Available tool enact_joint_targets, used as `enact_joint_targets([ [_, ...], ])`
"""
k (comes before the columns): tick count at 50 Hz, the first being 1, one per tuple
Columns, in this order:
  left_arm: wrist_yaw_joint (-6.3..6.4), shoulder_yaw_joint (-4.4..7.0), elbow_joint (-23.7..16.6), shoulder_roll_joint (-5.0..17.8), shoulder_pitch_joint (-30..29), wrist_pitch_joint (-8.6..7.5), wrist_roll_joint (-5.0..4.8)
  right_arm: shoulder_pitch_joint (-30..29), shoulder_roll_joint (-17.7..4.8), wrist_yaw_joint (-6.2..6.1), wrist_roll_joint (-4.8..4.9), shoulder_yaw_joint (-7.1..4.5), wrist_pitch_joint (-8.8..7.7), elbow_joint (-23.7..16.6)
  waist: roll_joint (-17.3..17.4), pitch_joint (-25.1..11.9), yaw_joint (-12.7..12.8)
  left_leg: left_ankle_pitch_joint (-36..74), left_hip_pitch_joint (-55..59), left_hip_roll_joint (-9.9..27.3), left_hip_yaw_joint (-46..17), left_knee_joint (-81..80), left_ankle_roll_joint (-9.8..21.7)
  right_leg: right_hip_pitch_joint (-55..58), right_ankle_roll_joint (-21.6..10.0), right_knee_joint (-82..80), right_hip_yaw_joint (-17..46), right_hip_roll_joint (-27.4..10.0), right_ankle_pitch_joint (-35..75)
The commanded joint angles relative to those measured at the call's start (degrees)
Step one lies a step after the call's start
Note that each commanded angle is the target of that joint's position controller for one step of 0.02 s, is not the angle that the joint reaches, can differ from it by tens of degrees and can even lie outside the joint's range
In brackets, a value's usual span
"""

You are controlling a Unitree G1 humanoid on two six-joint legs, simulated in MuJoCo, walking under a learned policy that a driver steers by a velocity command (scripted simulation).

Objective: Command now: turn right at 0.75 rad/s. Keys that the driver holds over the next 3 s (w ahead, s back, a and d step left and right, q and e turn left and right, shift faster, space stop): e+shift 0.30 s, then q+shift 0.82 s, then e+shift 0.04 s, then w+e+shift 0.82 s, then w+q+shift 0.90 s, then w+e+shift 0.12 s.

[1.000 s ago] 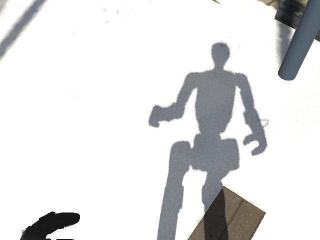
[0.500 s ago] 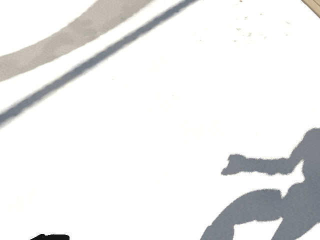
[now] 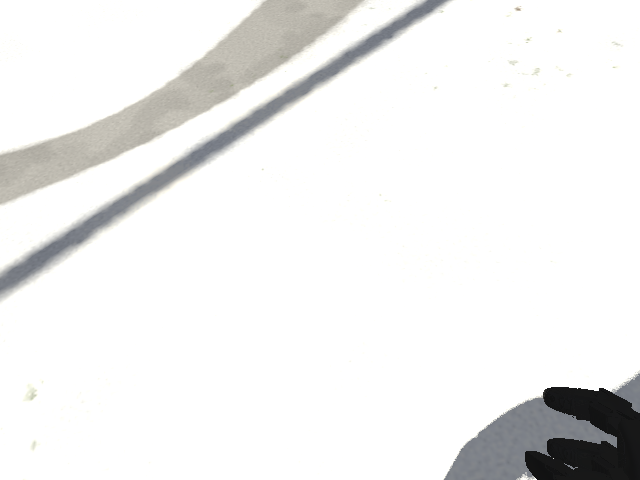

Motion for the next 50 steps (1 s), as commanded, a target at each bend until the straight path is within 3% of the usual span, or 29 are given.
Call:
enact_joint_targets([
  [1, 3.37, 3.14, -9.42, 14.95, -11.69, -2.35, -0.80, -8.99, -5.50, -0.94, -1.52, -2.39, -1.90, -8.01, -8.83, 4.52, -7.67, 6.81, -12.69, -2.13, -5.59, 1.55, -1.39, 4.12, -11.37, -24.40, 35.03, -15.71, 28.41],
  [3, 5.24, 2.75, -9.27, 11.59, -9.21, -1.46, -1.68, -9.82, -3.12, 0.14, -1.83, -1.82, -1.81, -8.68, -11.61, -0.54, -6.72, 9.92, -12.09, -3.07, -4.95, -5.00, -1.81, 11.92, -10.64, -21.55, 30.29, -12.78, 33.85],
  [4, 5.90, 2.80, -8.88, 10.58, -7.48, -0.83, -2.00, -10.25, -1.49, 0.65, -1.75, -1.18, -2.03, -8.77, -10.69, -2.75, -6.03, 10.26, -11.54, -3.50, -4.05, -10.43, -1.95, 15.21, -9.88, -20.65, 28.59, -11.72, 36.59],
  [5, 6.21, 2.95, -8.78, 10.08, -6.65, 0.06, -2.58, -10.50, 0.71, 1.18, -1.51, -0.33, -2.15, -8.53, -10.08, -3.63, -5.78, 8.05, -9.14, -4.07, -1.88, -19.16, -1.97, 15.68, -8.39, -20.38, 25.89, -9.95, 37.35],
  [7, 6.41, 3.54, -9.23, 10.52, -6.16, 1.37, -2.76, -9.52, 2.02, 2.18, -0.78, 0.01, -2.61, -7.42, -11.29, -5.70, -5.40, 7.38, -2.07, -5.95, -0.50, -27.50, -2.09, 13.90, -7.49, -19.91, 25.18, -8.83, 36.79],
  [9, 5.97, 4.09, -10.86, 11.57, -8.76, 1.94, -2.75, -4.92, -0.34, 2.64, -0.27, -0.75, -2.99, -5.18, -13.03, -6.31, -6.38, 9.36, 4.30, -6.97, -0.14, -33.59, -1.83, 10.67, -7.67, -20.40, 26.57, -8.72, 37.72],
  [10, 5.38, 4.06, -11.68, 11.18, -10.62, 1.81, -2.95, -1.75, -1.54, 2.72, -0.07, -1.27, -3.26, -4.13, -15.74, -5.85, -7.53, 9.65, 7.79, -7.58, 1.48, -36.42, -1.09, 8.41, -7.95, -20.37, 26.96, -8.04, 40.94],
  [12, 4.70, 3.64, -13.28, 9.28, -14.78, 1.73, -3.83, 4.90, -3.83, 2.91, -0.15, -2.49, -3.64, -1.60, -15.36, -6.11, -10.55, 20.09, 19.80, -6.58, 1.13, -52.03, 0.63, 3.20, -5.34, -17.90, 27.41, -5.38, 35.83],
  [13, 4.61, 2.91, -14.48, 6.27, -14.66, 1.54, -3.11, 10.56, -7.97, 2.91, -0.84, -4.04, -3.56, -0.19, -7.75, -10.61, -11.06, 25.35, 33.13, 2.55, -9.47, -58.43, 4.91, -4.36, -2.49, -7.66, 23.87, -0.50, 21.08],
  [14, 4.06, 2.10, -17.16, 2.88, -10.78, 1.28, -3.25, 9.33, -12.78, 3.04, -3.74, -4.78, -3.03, 0.23, 21.57, -11.05, -5.17, 27.48, 36.15, 20.91, -39.76, -66.85, 17.93, -20.89, 1.79, 7.24, 12.34, 9.28, -14.55],
  [15, 3.03, 3.96, -13.96, 9.36, -7.24, 0.44, -1.95, 5.58, -7.29, 2.59, -4.32, -3.57, -4.16, -2.66, 15.88, -8.28, -4.57, 27.50, 31.50, 22.61, -40.70, -66.48, 21.08, -22.25, 5.20, 21.90, 13.72, 2.53, -12.10],
  [16, 2.28, 4.70, -12.79, 12.07, -10.62, 0.47, -2.45, 3.13, -4.05, 1.78, -3.52, -2.71, -4.31, -2.99, 8.47, -4.78, -5.13, 27.54, 25.84, 18.39, -31.22, -64.30, 19.64, -21.05, 5.89, 27.11, 11.44, 2.15, -6.60],
  [17, 2.47, 4.43, -11.31, 11.51, -11.07, 1.00, -2.33, 1.78, -4.38, 1.39, -2.28, -2.67, -3.94, -2.64, 2.82, -3.31, -4.32, 27.54, 23.01, 14.58, -23.37, -63.69, 17.37, -18.81, 6.37, 28.82, 9.53, 1.67, -3.15],
  [18, 2.65, 3.83, -11.04, 10.53, -12.50, 1.09, -1.72, 1.79, -5.01, 1.05, -1.28, -2.73, -3.52, -1.78, 0.24, -2.78, -4.90, 28.35, 21.65, 13.02, -19.98, -63.66, 16.56, -17.48, 6.48, 30.05, 9.27, 1.35, 0.01],
  [19, 2.31, 2.64, -11.03, 7.81, -13.79, 1.02, -1.57, 2.94, -5.61, 0.85, -1.40, -2.44, -3.37, -1.01, -1.65, -2.79, -5.03, 32.74, 18.85, 10.81, -15.80, -63.36, 16.13, -14.14, 6.35, 30.37, 7.88, 1.99, 1.72],
  [22, 1.34, -0.99, -11.32, 1.05, -16.71, 0.11, -0.98, 4.57, -3.61, 1.73, -0.80, -1.46, -3.05, 1.36, 0.27, -4.99, -5.39, 32.83, 19.16, 5.36, -7.68, -63.28, 14.09, -4.67, 6.37, 5.48, 3.84, -0.07, 1.38],
  [23, 1.08, -1.38, -12.40, 0.67, -20.35, -0.29, -0.75, 5.95, -5.59, 1.94, -0.08, -2.17, -2.38, 1.81, 3.01, -4.45, -7.25, 31.33, 20.40, 4.71, -8.49, -62.88, 14.26, -2.73, 6.66, -2.83, 2.64, 0.01, -0.39],
  [25, 0.88, -0.11, -12.20, 4.21, -21.95, -0.59, -1.83, 9.82, -11.38, 1.48, 0.46, -4.42, -1.11, 2.18, 5.61, -3.81, -9.20, 28.65, 21.95, 6.22, -13.41, -60.37, 15.53, -0.19, 6.27, -14.04, 3.14, 0.98, 5.08],
  [26, 0.76, 0.48, -11.26, 5.37, -20.36, -0.53, -2.28, 10.58, -12.40, 1.02, 0.68, -4.89, -0.83, 2.04, 4.86, -3.91, -8.66, 27.28, 20.53, 6.26, -15.26, -58.42, 15.44, 2.99, 5.36, -20.49, 3.53, 1.25, 11.05],
  [28, 0.83, 1.20, -9.10, 5.83, -15.31, -0.12, -1.90, 12.23, -10.64, 0.44, 1.38, -4.44, -0.62, 2.42, 1.73, -4.98, -6.59, 22.14, 12.47, 3.17, -16.05, -53.18, 12.06, 14.74, 2.84, -30.24, 1.77, 1.28, 21.11],
  [29, 1.16, 1.95, -7.65, 7.69, -10.12, 0.21, -1.41, 12.61, -7.32, 0.62, 0.87, -3.52, -0.85, 2.54, -2.23, -6.79, -4.70, 10.07, 1.56, 0.35, -13.46, -43.88, 8.10, 25.52, 0.71, -27.45, 5.27, -5.02, 22.96],
  [30, 2.03, 2.00, -8.76, 9.57, -9.81, 0.60, -0.77, 15.36, -2.40, 1.49, -0.36, -2.33, -1.13, 2.82, -15.00, -7.56, -5.25, -7.06, -10.17, -5.29, -6.37, -23.18, 3.60, 30.58, -3.16, -20.50, 15.21, -18.22, 39.21],
  [31, 1.87, 2.48, -9.72, 12.26, -13.74, 0.45, 1.37, 16.21, -5.49, 1.41, 0.01, -3.20, -1.88, 0.96, -16.73, -7.33, -7.40, -6.47, -11.75, -4.61, -2.83, -13.59, 0.91, 18.98, -10.58, -22.61, 18.79, -28.19, 45.09],
  [32, 1.73, 2.47, -10.56, 11.02, -19.28, -0.36, 2.16, 15.49, -8.36, 0.62, 0.73, -3.72, -1.64, 0.58, -18.99, -5.70, -8.45, -2.89, -10.97, -1.40, -1.20, -5.44, -0.62, 13.32, -13.35, -26.68, 19.97, -27.19, 33.34],
  [33, 1.69, 1.11, -11.04, 6.44, -23.30, -1.07, 1.69, 15.92, -10.27, -0.29, 0.80, -4.64, -0.66, 2.27, -16.84, -1.83, -8.69, 1.95, -12.42, -0.96, -1.98, 0.70, -1.81, 10.49, -11.12, -28.01, 14.91, -21.51, 27.76],
  [35, 2.48, -0.31, -11.42, 3.20, -26.86, -1.32, 0.46, 16.34, -9.84, -1.26, 0.16, -5.08, 1.18, 2.89, -14.84, 1.09, -9.58, 9.16, -13.53, -1.27, -2.74, 5.20, -3.75, 7.50, -8.17, -27.43, 7.81, -16.29, 28.50],
  [40, 4.89, 0.48, -7.57, 5.60, -18.71, -0.67, -0.06, 10.23, -4.52, 0.31, -0.30, -2.39, 0.83, -2.57, -11.24, -2.05, -6.09, 14.08, -16.87, 1.37, 0.53, -7.49, -6.04, 19.42, -9.84, -25.60, 2.50, -17.04, 42.33],
  [43, 4.97, 1.44, -6.37, 8.42, -17.57, -0.23, -0.41, 6.71, -2.07, 2.04, -0.40, -0.82, 0.59, -5.19, -11.48, -3.05, -4.55, 12.79, -14.31, 3.42, 2.51, -15.80, -5.20, 22.40, -10.90, -26.22, 1.19, -19.78, 45.82],
  [50, 3.15, 3.00, -3.49, 12.02, -17.83, -0.53, -1.31, 5.39, -3.17, 4.53, 0.45, -1.14, 0.86, -6.14, -12.97, -2.79, -5.54, 9.83, -1.26, 1.86, 9.35, -29.76, 0.66, 20.25, -9.21, -22.52, -7.03, -20.97, 55.87],
])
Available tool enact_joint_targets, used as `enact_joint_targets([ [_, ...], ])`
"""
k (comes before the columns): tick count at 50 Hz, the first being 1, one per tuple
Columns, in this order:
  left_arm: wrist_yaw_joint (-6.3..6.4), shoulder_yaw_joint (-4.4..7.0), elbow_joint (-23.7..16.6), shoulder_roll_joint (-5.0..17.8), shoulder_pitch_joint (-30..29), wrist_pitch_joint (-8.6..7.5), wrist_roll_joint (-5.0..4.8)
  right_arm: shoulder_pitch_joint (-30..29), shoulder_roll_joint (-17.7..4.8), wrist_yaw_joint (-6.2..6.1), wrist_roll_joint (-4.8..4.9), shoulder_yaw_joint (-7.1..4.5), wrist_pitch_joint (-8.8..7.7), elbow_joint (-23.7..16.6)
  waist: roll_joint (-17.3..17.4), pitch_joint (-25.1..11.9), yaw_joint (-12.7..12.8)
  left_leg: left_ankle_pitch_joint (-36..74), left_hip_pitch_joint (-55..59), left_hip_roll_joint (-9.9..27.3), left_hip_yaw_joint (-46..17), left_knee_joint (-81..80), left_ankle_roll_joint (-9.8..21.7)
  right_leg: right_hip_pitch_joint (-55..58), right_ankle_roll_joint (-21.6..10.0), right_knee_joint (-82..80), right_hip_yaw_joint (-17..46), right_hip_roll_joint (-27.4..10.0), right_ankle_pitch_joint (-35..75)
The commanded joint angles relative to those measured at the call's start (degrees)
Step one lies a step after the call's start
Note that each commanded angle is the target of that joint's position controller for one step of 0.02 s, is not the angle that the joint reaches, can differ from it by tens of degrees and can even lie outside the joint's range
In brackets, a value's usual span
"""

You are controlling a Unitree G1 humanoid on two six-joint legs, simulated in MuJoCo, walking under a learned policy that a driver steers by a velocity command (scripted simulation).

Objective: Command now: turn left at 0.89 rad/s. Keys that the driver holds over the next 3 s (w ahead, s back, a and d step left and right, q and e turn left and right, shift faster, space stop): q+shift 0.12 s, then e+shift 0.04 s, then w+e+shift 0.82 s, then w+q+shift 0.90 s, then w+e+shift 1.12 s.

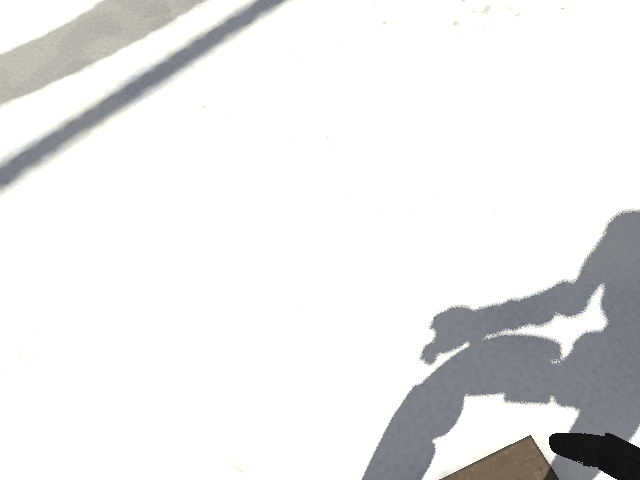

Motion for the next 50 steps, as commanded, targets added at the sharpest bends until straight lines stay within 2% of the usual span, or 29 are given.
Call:
enact_joint_targets([
  [1, -0.62, 3.11, -1.91, 10.30, -0.04, -1.09, -0.74, 0.34, -2.98, 1.01, 0.58, -1.02, -0.40, -4.13, -8.30, -7.74, -0.97, -1.97, 2.24, -2.35, 4.17, -6.93, 3.59, 10.20, -8.76, 1.20, 6.28, -15.58, 49.28],
  [3, -1.03, 3.41, -1.63, 10.92, -1.62, -1.73, -1.97, 4.91, -5.43, 1.25, 1.09, -2.70, 0.24, -2.74, -8.20, -10.34, -4.77, 3.14, 15.18, -5.72, 4.88, -21.47, 6.54, 7.91, -4.92, 9.55, 3.05, -13.60, 53.87],
  [4, -1.46, 3.31, -0.47, 9.93, 0.57, -2.15, -2.01, 11.46, -9.19, 0.35, 0.93, -4.59, 0.50, -0.87, -4.90, -13.32, -7.84, 13.09, 29.22, -7.42, 1.79, -29.74, 9.78, 0.76, -1.13, 19.45, 0.87, -10.50, 49.91],
  [5, -1.57, 2.67, -6.10, 8.26, -2.31, -3.07, 0.86, 15.76, -20.90, -1.07, 0.03, -8.03, 0.29, 0.05, 15.43, -16.54, -8.21, 32.16, 46.55, 7.39, -27.40, -29.51, 21.72, -27.83, 6.10, 39.14, 0.52, 0.11, 13.24],
  [6, -2.14, 2.14, -7.49, 7.29, -7.61, -3.95, 1.74, 14.48, -18.30, -0.94, -2.78, -7.25, -0.96, -2.81, 13.89, -25.75, -10.15, 30.64, 47.91, 12.86, -40.40, -34.37, 27.49, -32.32, 5.56, 52.19, 16.52, 5.09, -15.42],
  [7, -2.90, 2.55, -6.62, 8.54, -7.93, -3.92, -0.86, 9.05, -14.63, -0.57, -2.80, -5.29, -2.07, -3.54, 7.51, -21.30, -8.38, 27.38, 42.50, 15.01, -32.26, -35.62, 25.11, -33.88, 4.62, 54.25, 19.85, 2.51, -13.97],
  [8, -2.53, 2.14, -5.48, 7.48, -6.73, -3.35, -1.44, 5.96, -10.78, -0.49, -1.33, -4.03, -2.85, -3.74, 2.79, -16.50, -6.13, 25.74, 36.74, 11.87, -25.85, -34.82, 21.07, -32.53, 3.73, 50.24, 19.06, 0.63, -11.58],
  [9, -2.37, 2.15, -4.18, 7.25, -3.03, -3.12, -0.92, 5.09, -7.64, -0.35, 0.83, -3.25, -3.16, -2.67, 0.85, -14.16, -3.84, 12.65, 33.62, 8.52, -21.12, -35.84, 17.42, -31.34, 3.63, 43.88, 17.68, -1.57, -7.98],
  [10, -2.46, 2.34, -2.83, 7.15, -0.55, -3.02, -0.30, 4.61, -6.00, -0.38, 0.92, -2.61, -3.82, -1.71, 4.32, -14.02, -2.65, 3.35, 29.58, 5.79, -17.78, -37.37, 15.97, -26.96, 3.87, 42.59, 15.05, -1.51, -4.19],
  [12, -3.52, 2.45, -0.43, 6.69, 4.62, -3.24, -1.25, 4.72, -6.11, -0.28, -0.62, -2.31, -5.57, -0.16, 9.23, -11.99, -1.20, -5.00, 26.51, 5.59, -16.19, -41.77, 16.16, -25.01, 4.23, 43.41, 13.36, -0.88, 1.90],
  [14, -3.51, 2.57, -0.83, 7.19, 2.85, -3.65, -2.46, 6.55, -7.31, -0.50, -1.98, -2.60, -7.64, 1.16, 8.18, -8.78, -1.96, -5.70, 28.01, 8.53, -15.88, -44.88, 15.99, -29.04, 3.48, 41.03, 15.67, -1.70, 6.06],
  [16, -3.36, 2.42, -2.17, 6.64, 0.16, -3.68, -2.80, 8.93, -7.78, -0.90, -2.64, -2.90, -8.48, 2.57, 7.43, -6.93, -2.94, -5.92, 30.93, 10.99, -13.88, -46.67, 15.13, -33.65, 3.38, 39.08, 18.55, -1.48, 6.92],
  [20, -3.84, 2.92, -1.61, 6.41, 5.82, -2.21, -2.28, 2.41, -8.15, -1.03, -2.83, -2.78, -8.86, 2.17, 9.23, -6.76, 2.32, -2.59, 27.91, 10.14, -3.29, -49.37, 12.01, -28.25, 5.06, 37.33, 14.40, -1.95, 9.43],
  [22, -3.82, 2.85, -0.95, 5.88, 9.73, -1.08, -2.08, -1.92, -9.00, -1.05, -2.15, -2.98, -8.83, 2.01, 9.71, -6.72, 5.41, -3.36, 23.06, 9.51, 1.55, -50.87, 10.05, -19.08, 3.92, 34.12, 11.91, -2.88, 7.37],
  [24, -3.54, 2.81, -0.75, 5.74, 11.20, -0.36, -2.18, -3.75, -8.99, -1.00, -1.68, -3.04, -8.85, 2.76, 8.73, -4.60, 6.29, -4.97, 24.38, 10.71, 3.73, -50.77, 9.38, -17.09, 2.18, 31.17, 10.67, -4.25, 4.25],
  [27, -3.28, 2.44, 0.75, 4.16, 15.26, 0.36, -3.43, -6.91, -7.39, 0.01, -0.54, -2.76, -8.58, 3.67, 4.70, -0.09, 6.68, -4.47, 28.48, 12.08, 6.44, -43.86, 9.82, -17.50, -1.36, 24.63, 8.52, -5.76, -3.08],
  [28, -3.44, 2.45, 2.33, 3.51, 18.80, 0.40, -3.43, -8.22, -6.14, 0.31, -0.06, -2.41, -8.31, 3.75, 0.63, 0.44, 7.50, -3.44, 28.54, 10.85, 8.65, -36.98, 9.88, -14.70, -2.56, 19.01, 7.22, -5.23, -2.51],
  [30, -4.41, 3.06, 8.88, 3.53, 35.57, -1.47, -1.81, -11.68, -1.84, -0.14, -0.41, -0.78, -7.20, 2.36, -13.61, 0.76, 11.93, -4.58, 14.17, 5.03, 11.37, -2.61, 10.16, 0.00, -6.49, 13.45, 5.34, 1.44, -2.49],
  [31, -6.30, 2.56, 7.39, 5.74, 31.92, -4.35, -1.25, -11.13, 1.56, -0.29, -0.08, 0.37, -7.07, -2.22, -24.83, 7.12, 5.76, -12.61, -4.69, -4.11, 5.42, 18.31, 7.60, -0.90, -14.67, 5.12, 32.37, -2.29, -9.45],
  [32, -7.55, 1.60, 1.92, 7.21, 22.53, -7.56, -0.67, -10.64, 2.32, 0.28, 1.02, 1.25, -8.53, -6.23, -27.12, 4.58, 0.23, -11.70, -13.47, -8.73, -6.99, 25.87, 7.34, -3.64, -19.28, -14.16, 66.60, -9.02, -29.15],
  [33, -7.69, 1.38, -0.75, 7.39, 18.38, -9.18, -0.72, -14.26, -1.69, 1.40, 2.35, 0.72, -10.22, -7.46, -17.37, 4.00, 0.11, -7.67, -14.25, -5.67, -10.48, 25.42, 8.72, -4.87, -17.69, -18.09, 70.74, -14.02, -31.45],
  [34, -7.27, 1.20, -1.31, 7.27, 17.71, -9.61, -0.75, -16.01, -1.96, 1.78, 1.41, 0.72, -10.88, -7.60, -6.83, 1.76, 0.04, -3.61, -9.71, -4.33, -10.84, 20.21, 8.86, -7.15, -15.19, -15.43, 66.80, -13.40, -25.63],
  [35, -6.81, 1.09, -1.02, 7.02, 19.13, -9.67, -1.45, -17.18, -2.92, 1.36, 0.13, 0.24, -11.13, -7.38, -0.62, -0.39, 0.50, -3.09, -6.43, -4.42, -10.29, 15.17, 8.55, -6.92, -13.89, -13.21, 62.37, -11.81, -19.81],
  [36, -5.57, 0.59, -1.28, 5.55, 18.39, -9.32, -1.79, -17.29, -3.50, 1.06, -0.42, -0.49, -11.14, -7.01, 0.68, -2.99, 0.17, -0.37, -2.06, -4.42, -10.87, 8.51, 8.02, -6.47, -12.51, -11.60, 57.40, -9.32, -14.62],
  [38, -3.04, 0.08, -1.56, 3.09, 18.14, -8.59, -2.61, -17.36, -4.20, 0.81, -0.74, -1.25, -10.51, -5.43, -3.90, -5.08, 1.34, 8.89, 2.28, -5.75, -10.51, -2.83, 6.27, -2.33, -11.65, -9.83, 49.18, -4.71, -5.23],
  [41, -1.05, -0.40, 2.34, -0.37, 25.64, -7.71, -3.49, -22.70, -1.77, 0.67, -0.87, -1.41, -11.04, -5.02, -1.85, -4.04, 5.13, 17.19, -4.73, -8.32, -11.17, -14.92, 4.61, 11.00, -11.47, -8.25, 48.14, -2.36, 3.31],
  [42, -0.62, -0.40, 3.20, -0.65, 26.44, -7.17, -3.51, -23.64, -1.13, 1.02, -0.69, -1.38, -11.53, -5.29, -3.13, -3.22, 5.51, 17.90, -7.23, -8.90, -11.46, -18.67, 4.18, 14.16, -11.50, -7.34, 47.87, -1.92, 6.30],
  [45, -0.26, -0.02, 3.89, -1.18, 25.20, -6.24, -2.65, -26.91, -0.11, 1.98, 0.25, -1.65, -12.65, -6.19, -7.00, -1.60, 6.40, 20.73, -5.38, -9.90, -10.20, -25.69, 2.27, 11.98, -10.62, -6.93, 46.12, -0.18, 9.24],
  [50, 0.36, 1.65, 3.65, -0.03, 19.24, -6.46, -3.35, -26.58, -1.97, 2.44, 1.67, -2.69, -13.11, -7.34, -8.49, 0.57, 4.54, 24.70, 6.47, -7.32, -11.16, -30.49, 0.59, 3.96, -8.83, -5.75, 46.02, 0.40, 9.52],
])
Over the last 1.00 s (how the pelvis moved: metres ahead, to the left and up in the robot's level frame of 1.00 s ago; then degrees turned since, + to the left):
0.01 -0.01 0.03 2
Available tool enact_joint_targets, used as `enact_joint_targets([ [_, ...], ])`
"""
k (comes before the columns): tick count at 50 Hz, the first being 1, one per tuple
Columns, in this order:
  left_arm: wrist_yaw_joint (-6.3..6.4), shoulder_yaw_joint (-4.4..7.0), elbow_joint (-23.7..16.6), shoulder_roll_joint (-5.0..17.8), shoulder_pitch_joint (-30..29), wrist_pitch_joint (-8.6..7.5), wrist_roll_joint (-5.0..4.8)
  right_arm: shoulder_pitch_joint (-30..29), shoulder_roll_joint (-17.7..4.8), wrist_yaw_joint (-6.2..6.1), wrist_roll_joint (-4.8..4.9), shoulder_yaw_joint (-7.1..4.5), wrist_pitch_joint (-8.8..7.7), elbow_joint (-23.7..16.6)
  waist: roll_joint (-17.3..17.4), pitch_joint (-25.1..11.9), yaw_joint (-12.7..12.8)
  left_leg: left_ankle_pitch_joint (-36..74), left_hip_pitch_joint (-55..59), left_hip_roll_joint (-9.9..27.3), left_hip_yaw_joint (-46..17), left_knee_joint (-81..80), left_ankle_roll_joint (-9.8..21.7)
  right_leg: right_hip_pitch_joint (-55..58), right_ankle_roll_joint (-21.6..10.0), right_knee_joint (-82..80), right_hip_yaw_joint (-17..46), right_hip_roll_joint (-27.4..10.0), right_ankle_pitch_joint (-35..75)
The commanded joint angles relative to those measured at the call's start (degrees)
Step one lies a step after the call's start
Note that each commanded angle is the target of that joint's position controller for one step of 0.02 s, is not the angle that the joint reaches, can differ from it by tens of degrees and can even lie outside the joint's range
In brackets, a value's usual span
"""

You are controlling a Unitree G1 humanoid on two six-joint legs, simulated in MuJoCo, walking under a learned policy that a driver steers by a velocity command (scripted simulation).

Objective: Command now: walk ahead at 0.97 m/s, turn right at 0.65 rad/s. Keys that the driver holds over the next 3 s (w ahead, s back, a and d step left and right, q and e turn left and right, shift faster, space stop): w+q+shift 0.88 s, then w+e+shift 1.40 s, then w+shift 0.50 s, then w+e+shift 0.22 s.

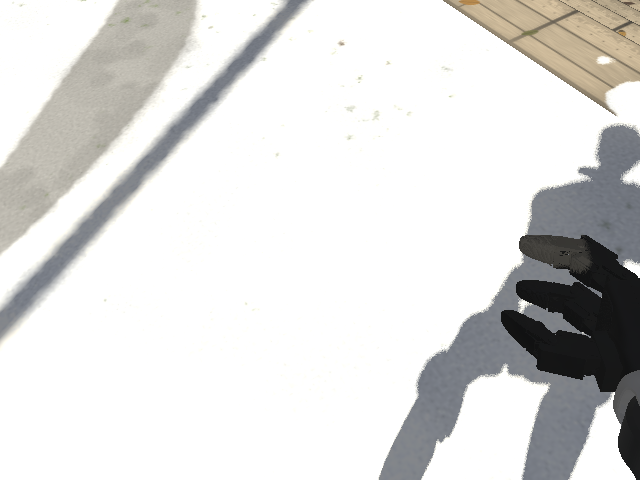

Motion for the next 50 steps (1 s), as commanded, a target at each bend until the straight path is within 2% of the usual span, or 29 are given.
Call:
enact_joint_targets([
  [1, 0.74, 3.08, -2.40, 8.54, -3.60, -0.55, 0.30, -6.54, -3.64, 0.11, 0.85, -1.13, -1.14, -4.36, -11.75, 4.15, -3.11, 4.89, 7.08, 1.88, 2.18, -2.97, -0.52, -6.41, -3.51, -4.17, 7.00, -9.31, 18.73],
  [3, 0.18, 4.10, -2.39, 10.98, -5.12, -0.25, 1.77, 1.93, -6.79, -0.71, 1.27, -2.64, -0.44, -1.67, -12.63, 0.50, -6.41, 3.33, 16.00, 2.02, 4.84, -2.65, 1.18, -3.23, -2.48, 1.97, 4.48, -9.15, 38.07],
  [5, -1.73, 4.98, -4.58, 15.30, -11.25, -0.31, 3.88, 21.89, -11.12, -2.58, 1.86, -4.46, 1.04, 3.82, -9.01, -7.88, -16.89, 0.18, 34.51, 2.49, 6.65, -3.18, 5.56, -7.11, -0.56, 24.33, -0.27, -7.67, 58.90],
  [6, -2.59, 3.42, -6.54, 10.85, -15.49, -1.13, 5.58, 36.86, -10.68, -2.49, 0.91, -3.38, 1.80, 8.73, -0.13, -14.33, -21.39, -4.44, 53.56, 7.15, 0.48, 2.75, 8.06, -21.80, 0.36, 45.04, -1.49, -3.61, 28.35],
  [7, -2.58, 0.12, -6.47, 0.86, -14.72, -2.89, 7.01, 45.16, -9.82, -1.33, -1.39, -1.75, 2.34, 14.02, 20.52, -9.06, -19.77, 2.69, 57.05, 6.28, -3.49, 11.24, 7.18, -40.11, 1.05, 68.77, -5.10, 3.17, -14.50],
  [8, -2.31, -0.24, -6.85, 1.85, 2.65, -4.54, -1.01, 43.95, -13.47, -0.25, -3.56, -2.52, 1.35, 14.28, 38.26, -12.55, -10.11, -20.02, 60.41, 20.64, -43.20, -9.68, 22.33, -52.64, 2.49, 74.94, -7.43, 4.59, -14.25],
  [9, -2.17, 0.04, -6.69, 8.71, -4.23, -5.07, -2.06, 37.04, -7.55, -0.70, -3.01, -1.88, 1.67, 12.27, 16.59, -5.61, -11.37, -37.17, 55.06, 21.81, -50.09, -18.56, 24.73, -56.57, 1.66, 69.94, -12.20, -3.28, -4.85],
  [11, -1.91, 0.31, -10.61, 11.02, -21.92, -5.88, 2.73, 31.36, -7.22, -0.43, -2.60, -1.10, 0.55, 11.05, -8.32, 2.83, -11.54, -24.86, 36.31, 16.05, -39.24, -18.19, 22.09, -49.49, 2.04, 59.72, -12.63, -5.81, 3.78],
  [15, -1.73, -0.61, -15.40, 9.14, -28.98, -6.41, 4.53, 35.07, -5.61, -1.63, -0.24, 0.19, 0.41, 15.11, -3.08, 4.28, -8.46, -6.08, 27.19, 10.11, -24.36, -18.42, 20.28, -42.47, 6.14, 33.53, -14.02, -8.69, 5.17],
  [18, -3.26, -1.91, -19.61, 6.86, -37.46, -7.07, 4.34, 35.75, -9.02, -3.22, 0.17, -0.66, 1.57, 15.29, -1.98, 6.18, -9.86, -2.31, 9.86, 6.79, -19.01, -22.30, 17.39, -21.94, 7.59, 16.57, -19.62, -4.06, 21.68],
  [22, -2.21, 1.18, -19.90, 12.61, -34.98, -5.97, 2.51, 41.16, -8.29, -2.88, 1.50, -0.36, 2.33, 16.47, -0.67, 2.40, -8.55, 8.00, 12.87, 6.41, -18.38, -14.33, 12.89, -6.49, 6.91, 9.17, -18.38, -2.19, 26.43],
  [24, -1.10, 3.24, -18.11, 15.58, -22.46, -5.52, 2.05, 39.62, -8.84, -2.13, 0.44, -0.36, 3.10, 16.11, 0.52, -6.32, -0.76, 21.66, 11.40, 3.33, -14.90, 6.88, 8.74, 8.97, 3.88, 9.54, -17.00, -4.99, 21.63],
  [25, -0.03, 4.50, -16.15, 19.41, -8.49, -4.72, 1.88, 38.18, -6.69, -2.04, -1.35, 0.42, 3.26, 14.12, -2.19, -15.78, 4.47, 11.46, 4.14, 0.72, -11.64, 24.77, 7.28, 23.67, -0.14, 11.36, -8.05, -14.80, 9.92],
  [26, -0.92, 4.17, -13.81, 21.44, -4.17, -4.48, 2.76, 47.31, 1.11, -2.24, 0.87, 3.25, 3.35, 13.32, -21.04, -26.34, -0.46, -30.75, -7.85, -3.02, -6.17, 43.58, 6.03, 34.77, -9.55, 3.75, 21.15, -31.96, -4.81],
  [27, -1.48, 3.86, -13.64, 17.07, -5.80, -4.12, 2.41, 45.47, -3.10, -3.16, 2.37, 2.88, 4.01, 13.46, -20.60, -19.89, -0.08, -27.98, -15.05, 2.84, -2.21, 50.71, 6.05, 29.06, -8.81, -1.62, 29.40, -30.78, -18.04],
  [28, -1.32, 3.27, -13.17, 13.66, -9.52, -3.54, 2.19, 39.22, -5.79, -3.42, 1.65, 2.05, 4.40, 12.52, -15.05, -9.26, -0.05, -22.95, -18.64, 5.22, -0.13, 51.20, 6.26, 20.77, -6.51, -3.64, 20.05, -27.58, -14.33],
  [30, -1.57, 2.61, -11.21, 11.50, -14.10, -2.81, 3.90, 32.00, -5.53, -3.22, -0.29, 1.53, 4.86, 10.52, -5.87, 0.61, -3.78, -19.54, -15.68, 8.63, 1.72, 49.38, 6.40, 5.11, -4.97, -6.52, 6.01, -23.84, 3.65],
  [31, -1.70, 2.18, -10.36, 10.17, -16.00, -2.87, 4.57, 31.71, -3.67, -2.82, -0.08, 1.62, 5.54, 9.61, -6.28, 2.81, -6.44, -19.67, -14.04, 10.46, 1.34, 49.08, 6.44, -0.55, -4.58, -8.20, 1.15, -22.82, 6.64],
  [33, -2.33, 1.88, -9.39, 8.50, -20.27, -3.16, 3.14, 29.79, -1.28, -2.36, 0.88, 2.30, 7.23, 7.23, -7.81, 5.45, -9.38, -22.06, -13.87, 13.93, 1.31, 46.30, 5.86, -7.92, -3.46, -11.42, -6.99, -23.15, 11.15],
  [37, -1.85, 3.37, -9.03, 14.14, -25.21, -4.22, 2.40, 26.13, -3.43, -0.51, -0.81, 2.85, 7.18, 4.14, -5.21, 6.67, -12.01, -4.92, -9.45, 15.32, 3.24, 33.20, 4.29, -14.11, -1.25, -15.63, -23.69, -19.40, 20.46],
  [40, -1.87, 4.36, -7.59, 18.58, -20.89, -4.36, 2.31, 19.54, -5.82, 0.91, -1.20, 2.46, 6.49, 3.04, -0.39, 7.08, -8.81, 6.57, -0.16, 11.04, 10.38, 19.11, 5.92, -12.19, 1.05, -17.00, -31.98, -16.66, 24.78],
  [42, -2.27, 5.07, -7.09, 22.46, -18.77, -3.73, 2.25, 18.51, -8.60, 1.20, -0.74, 1.49, 6.57, 2.08, -3.12, 5.62, -9.81, 3.24, 3.71, 6.54, 14.63, 15.65, 8.04, -5.04, 1.97, -12.12, -33.88, -17.61, 48.19],
  [44, -2.36, 5.77, -7.53, 25.88, -17.97, -2.22, 1.94, 25.80, -13.43, 1.01, 0.37, -0.58, 7.22, 2.76, -8.27, -0.13, -15.62, -6.49, 13.19, 1.14, 18.30, 16.49, 10.66, -0.18, 2.54, 4.02, -34.92, -18.94, 75.98],
  [45, -2.26, 5.33, -7.64, 25.51, -18.02, -1.97, 1.95, 37.52, -15.91, 0.53, 0.01, -2.19, 7.68, 5.77, -8.06, -6.00, -21.82, -7.16, 30.25, -0.68, 17.15, 14.14, 13.36, -6.66, 2.43, 18.20, -33.90, -19.46, 80.10],
  [46, -2.23, 3.68, -6.54, 21.93, -16.36, -2.41, 2.35, 48.06, -18.28, -0.79, 0.37, -3.52, 8.42, 9.79, -0.57, -8.45, -26.07, -4.99, 48.90, 2.03, 9.38, 10.74, 15.61, -20.98, 4.83, 40.57, -32.49, -15.06, 50.24],
  [47, -2.80, 0.26, -8.13, 10.60, -5.42, -3.57, 3.54, 41.20, -22.87, -1.27, -0.61, -2.80, 7.62, 8.39, 20.89, -13.49, -12.55, -14.59, 59.54, 15.01, -19.39, 3.44, 21.51, -40.08, 6.15, 66.22, -28.31, -5.22, -8.20],
  [48, -3.34, 0.30, -7.74, 16.92, -4.31, -5.52, 0.46, 41.77, -19.07, -0.81, -1.36, -2.10, 6.81, 5.87, 13.41, -27.53, -16.06, -39.99, 62.23, 23.52, -40.08, -10.66, 26.11, -43.58, 4.24, 70.17, -15.35, -5.52, -5.24],
  [49, -2.91, 1.10, -9.13, 20.12, -14.08, -5.60, -2.14, 41.68, -16.86, -0.56, -1.94, -1.68, 5.71, 6.60, 3.34, -16.67, -18.76, -44.15, 52.75, 22.90, -37.20, -15.10, 22.62, -46.35, 3.58, 68.80, -16.13, -7.30, -1.28],
  [50, -2.33, 0.39, -10.99, 18.09, -18.30, -5.40, -2.00, 38.76, -17.07, -0.26, -2.02, -1.38, 4.40, 8.23, -3.06, -6.64, -15.86, -38.14, 40.85, 22.30, -30.73, -16.42, 20.35, -46.91, 3.44, 63.66, -16.78, -9.80, 1.86],
])
Over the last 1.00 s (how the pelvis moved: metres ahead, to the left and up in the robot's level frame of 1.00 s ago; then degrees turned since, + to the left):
0.34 -0.03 0.03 -21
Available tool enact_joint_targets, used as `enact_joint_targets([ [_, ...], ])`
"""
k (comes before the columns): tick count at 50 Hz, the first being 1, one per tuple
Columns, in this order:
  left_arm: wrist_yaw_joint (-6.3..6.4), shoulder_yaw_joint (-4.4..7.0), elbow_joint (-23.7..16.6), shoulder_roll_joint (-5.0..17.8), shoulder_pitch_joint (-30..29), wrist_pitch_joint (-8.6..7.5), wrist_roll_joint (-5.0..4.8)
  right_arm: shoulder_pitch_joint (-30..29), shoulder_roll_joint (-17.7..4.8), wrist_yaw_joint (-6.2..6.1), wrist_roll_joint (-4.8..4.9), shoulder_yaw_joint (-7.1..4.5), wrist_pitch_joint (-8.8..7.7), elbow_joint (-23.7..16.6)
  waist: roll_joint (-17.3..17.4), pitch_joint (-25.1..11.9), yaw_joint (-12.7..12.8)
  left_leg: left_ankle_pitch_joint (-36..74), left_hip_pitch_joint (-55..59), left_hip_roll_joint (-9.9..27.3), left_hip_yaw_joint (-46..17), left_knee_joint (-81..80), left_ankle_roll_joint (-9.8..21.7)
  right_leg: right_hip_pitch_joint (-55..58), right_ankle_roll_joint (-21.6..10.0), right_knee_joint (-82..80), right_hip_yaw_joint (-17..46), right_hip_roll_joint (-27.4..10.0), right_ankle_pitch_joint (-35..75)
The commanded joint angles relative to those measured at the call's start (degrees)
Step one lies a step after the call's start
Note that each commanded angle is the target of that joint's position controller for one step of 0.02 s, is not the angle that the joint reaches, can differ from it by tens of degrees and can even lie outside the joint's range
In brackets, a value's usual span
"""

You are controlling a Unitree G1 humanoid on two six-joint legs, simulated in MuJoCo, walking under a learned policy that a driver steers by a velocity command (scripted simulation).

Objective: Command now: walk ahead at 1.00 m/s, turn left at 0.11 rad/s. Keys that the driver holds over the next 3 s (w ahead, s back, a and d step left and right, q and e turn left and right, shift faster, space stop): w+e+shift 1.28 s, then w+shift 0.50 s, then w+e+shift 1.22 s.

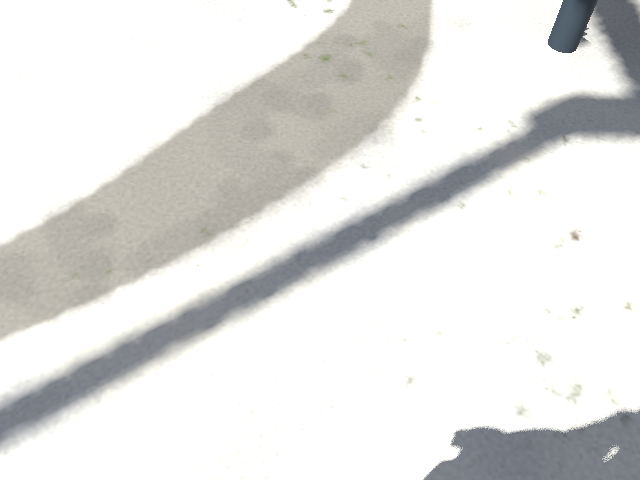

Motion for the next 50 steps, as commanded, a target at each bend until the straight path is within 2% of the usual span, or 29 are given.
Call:
enact_joint_targets([
  [1, 1.02, 0.16, -7.76, 6.39, -4.89, -1.63, -0.54, 11.65, -9.39, -0.17, -1.64, -2.75, -3.14, 0.86, -2.11, -9.36, -5.26, -16.40, 29.86, 20.50, -38.15, -31.75, 7.36, -32.21, -2.59, 5.92, 5.09, -3.83, 5.23],
  [3, 0.62, 0.70, -4.98, 6.07, 0.49, 1.28, -0.41, 6.91, -4.63, -0.15, -3.14, -1.34, -4.49, 0.89, 1.85, -5.40, -0.99, -8.14, 18.74, 17.31, -26.71, -33.03, 5.01, -26.58, -2.36, 2.39, 6.72, -6.79, 11.06],
  [5, 0.46, 0.72, -3.83, 4.27, 0.71, 3.30, -0.46, 6.87, -2.57, -0.20, -2.12, -0.94, -5.46, 2.63, 2.32, -2.61, -0.16, 0.19, 16.21, 14.78, -16.70, -35.21, 1.89, -27.59, -1.59, -2.28, 7.37, -7.47, 14.08],
  [9, -0.33, 0.33, -5.44, 2.52, -6.54, 2.84, 0.13, 7.92, -2.71, -1.64, -2.52, -1.11, -6.35, 3.98, 1.10, 1.39, -2.36, 20.55, 18.65, 9.26, -0.33, -39.09, -4.38, -31.47, -0.73, -16.79, 3.52, -4.02, 30.10],
  [13, -2.58, -0.25, -7.27, 0.46, -11.88, 1.33, 0.32, 10.94, -4.34, -3.36, -2.37, -0.84, -6.32, 5.53, 0.16, 2.08, -4.34, 33.68, 25.75, 9.26, 6.03, -40.25, -8.62, -28.97, -2.11, -31.15, -4.46, -0.58, 40.50],
  [16, -4.27, 0.78, -9.11, 2.57, -12.18, 1.11, 0.11, 12.24, -8.09, -5.01, -2.70, -1.42, -4.31, 6.05, 4.58, -0.90, -2.65, 64.17, 35.93, 10.86, 8.17, -31.69, -11.14, -24.71, -4.47, -37.05, -11.80, 5.25, 36.79],
  [18, -4.30, 2.33, -8.08, 5.64, -2.73, 2.71, -0.47, 9.08, -11.73, -6.57, -2.84, -2.67, -2.22, 4.97, 9.18, -5.87, 4.09, 85.43, 38.54, 13.80, 8.04, -18.67, -11.16, -15.41, -5.87, -34.54, -13.79, 8.12, 28.18],
  [19, -3.73, 4.10, -5.09, 9.33, 9.93, 4.07, -0.46, 4.23, -12.79, -6.63, -2.96, -3.13, -1.63, 3.47, 9.43, -10.23, 10.94, 89.26, 34.03, 14.83, 6.84, -5.73, -10.39, -3.20, -8.05, -32.02, -11.50, 7.91, 23.96],
  [20, -2.53, 5.68, -0.75, 12.52, 26.58, 5.29, -0.20, -2.84, -12.41, -5.81, -2.23, -3.14, -1.88, 1.70, 5.73, -14.04, 19.49, 76.02, 22.80, 11.89, 5.92, 17.99, -9.53, 14.32, -11.92, -35.28, -4.01, 4.16, 25.67],
  [21, -1.99, 3.76, 3.50, 8.83, 28.75, 5.76, 0.80, -5.68, 0.82, -3.09, -2.54, 0.42, -3.93, 0.25, -16.41, -6.29, 15.85, -7.72, 1.39, -1.43, 4.21, 47.74, -9.01, 20.07, -13.46, -35.49, -0.67, 3.51, 27.96],
  [22, -2.11, 2.24, -0.79, 6.54, 18.15, 3.88, 3.31, 3.54, 6.70, -1.77, 0.02, 2.48, -6.05, -3.91, -24.19, -10.36, 3.18, -21.71, -18.62, -4.88, -8.53, 59.58, -8.76, 25.12, -23.17, -41.36, 27.32, -1.84, 8.74],
  [23, -2.06, 2.24, -4.29, 4.54, 14.32, 3.16, 3.64, 2.46, 1.04, -0.58, 0.78, 2.59, -8.21, -6.00, -13.89, -14.18, 4.31, -15.43, -22.01, -3.27, -14.30, 55.22, -5.18, 24.80, -25.63, -56.69, 43.62, -8.16, -11.47],
  [24, -1.98, 2.46, -6.00, 4.58, 11.30, 2.34, 3.35, -0.41, -2.73, -0.15, 1.10, 1.70, -9.09, -7.16, -1.22, -10.41, 1.97, -9.16, -20.03, -0.46, -15.06, 45.10, -2.70, 17.69, -22.78, -63.61, 47.13, -9.42, -18.97],
  [25, -2.22, 2.62, -7.46, 5.44, 6.24, 1.57, 2.93, -0.14, -2.87, -0.41, -0.02, 1.53, -8.72, -6.62, 8.12, -5.58, -2.30, -4.85, -15.86, 1.94, -14.89, 37.56, -3.07, 7.06, -21.17, -64.93, 45.49, -8.58, -17.69],
  [26, -2.06, 2.90, -8.60, 6.71, 2.48, 0.91, 3.06, 0.32, -2.49, -1.12, -1.32, 1.58, -7.92, -6.06, 9.37, -3.40, -4.33, -3.11, -12.05, 3.24, -15.79, 33.09, -4.62, -0.62, -21.34, -64.83, 43.14, -5.91, -12.78],
  [29, -0.72, 2.39, -9.04, 4.80, 0.18, 0.62, 2.17, 0.00, -4.91, -3.24, -1.98, 0.67, -5.63, -5.52, 6.95, -0.52, -5.07, -0.71, -5.62, 6.58, -14.55, 19.25, -9.46, -11.69, -19.83, -64.67, 30.05, 0.50, 1.91],
  [32, 1.11, 2.51, -7.41, 4.77, 2.09, 1.48, 0.67, -11.07, -0.06, -3.58, -2.81, 2.18, -5.31, -9.88, 1.42, 0.71, 0.11, 12.66, 3.57, 4.31, -9.70, -1.91, -12.54, -19.81, -16.14, -62.99, 19.72, 6.52, 10.25],
  [34, 1.43, 3.09, -6.16, 6.02, 4.10, 2.27, 0.28, -13.98, 0.90, -3.29, -1.30, 1.99, -5.35, -11.20, -1.84, -2.35, 3.19, 19.30, 11.69, 1.13, -8.14, -10.67, -14.00, -20.38, -13.40, -61.25, 19.83, 7.33, 7.69],
  [36, 1.62, 3.20, -5.26, 5.51, 5.17, 2.64, -0.26, -13.25, -1.90, -3.22, 0.64, 0.40, -5.51, -11.13, -4.34, -4.28, 3.48, 19.57, 13.56, 0.79, -11.12, -16.15, -14.72, -13.49, -11.90, -57.46, 23.09, 6.39, 4.55],
  [38, 1.79, 3.30, -5.06, 4.53, 4.91, 3.06, -0.20, -11.41, -4.48, -3.14, 1.68, -1.07, -6.11, -10.66, -6.19, -5.34, 1.88, 16.04, 14.30, 1.66, -12.56, -19.61, -13.50, -5.67, -10.26, -51.54, 25.47, 4.60, 8.32],
  [40, 1.07, 2.88, -6.87, 3.62, 1.18, 3.30, 1.49, 6.05, -8.09, -3.34, 1.94, -3.72, -6.62, -7.24, -6.26, -15.71, -8.40, 9.29, 32.58, 5.09, -12.70, -16.01, -9.87, -6.26, -6.34, -31.16, 21.88, 5.85, 22.77],
  [41, 0.53, 0.83, -8.94, -2.41, 1.89, 3.18, 3.64, 19.69, -11.20, -3.74, 1.24, -4.34, -6.06, -5.02, 3.32, -26.37, -11.92, -5.39, 51.86, 15.17, -25.07, -13.80, -7.16, -16.88, -5.13, -10.35, 16.00, 8.14, 6.70],
  [42, 0.05, -0.70, -12.24, -5.17, 11.13, 2.21, -0.92, 19.08, -16.03, -2.49, -1.48, -4.78, -6.04, -3.82, 32.80, -31.26, -4.39, -29.75, 62.31, 29.48, -63.56, -28.38, 4.58, -37.03, -3.08, 6.82, 10.50, 10.42, -8.41],
  [43, 0.86, -0.10, -10.23, 0.45, 7.94, 2.82, -2.30, 13.82, -9.73, -2.54, -1.38, -4.20, -5.46, -5.86, 22.72, -22.22, -6.67, -42.77, 55.76, 27.89, -64.31, -31.75, 4.01, -44.42, -2.69, 12.26, 8.34, 4.07, -1.37],
  [44, 0.82, 0.63, -11.07, 3.94, 0.35, 3.20, -0.53, 12.20, -5.84, -3.03, -0.90, -3.32, -4.86, -5.61, 13.42, -14.09, -8.48, -32.79, 48.54, 24.71, -51.76, -30.70, 1.43, -45.46, -2.68, 12.51, 5.90, 2.70, 2.70],
  [45, 0.58, 0.85, -11.96, 3.98, -3.90, 3.48, 1.05, 12.14, -5.36, -3.05, -1.47, -3.05, -4.39, -4.12, 3.11, -9.82, -8.21, -19.57, 41.43, 21.94, -41.42, -30.10, 0.09, -42.82, -2.68, 10.47, 4.67, 0.57, 4.58],
  [46, 0.25, 1.10, -13.49, 3.53, -7.07, 3.48, 2.06, 11.21, -4.82, -2.98, -1.86, -2.82, -4.32, -2.68, 1.56, -6.08, -7.11, -10.57, 35.52, 19.62, -34.21, -30.25, -0.32, -41.27, -2.81, 6.95, 4.83, -1.30, 6.43],
  [48, -0.65, 1.05, -14.55, 1.85, -6.90, 4.50, 0.42, 9.49, -1.63, -2.64, -1.59, -1.85, -4.56, -0.13, 5.44, -3.11, -4.33, -2.67, 29.35, 17.14, -24.34, -31.95, -1.58, -38.70, -2.99, 4.21, 4.73, -4.08, 6.58],
  [50, -1.19, 0.51, -15.81, 0.44, -7.78, 5.35, 0.05, 9.46, -0.85, -2.32, -0.74, -1.61, -4.60, 2.14, 5.59, -1.65, -2.93, 3.21, 27.46, 17.13, -18.52, -33.36, -1.57, -40.91, -2.90, 3.10, 4.20, -5.53, 7.82],
])
Over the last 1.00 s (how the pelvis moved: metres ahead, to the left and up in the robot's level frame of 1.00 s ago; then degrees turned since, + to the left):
0.81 0.25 -0.08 36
